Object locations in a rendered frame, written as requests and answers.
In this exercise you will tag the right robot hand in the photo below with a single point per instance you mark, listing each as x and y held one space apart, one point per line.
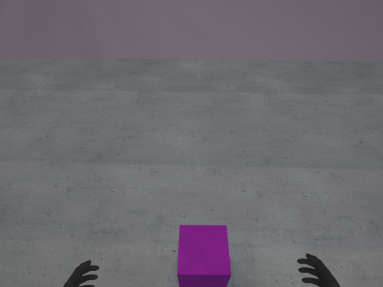
326 279

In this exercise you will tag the carton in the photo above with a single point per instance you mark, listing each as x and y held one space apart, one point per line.
203 256

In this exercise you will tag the left robot hand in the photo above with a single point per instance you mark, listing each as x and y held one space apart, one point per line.
76 278

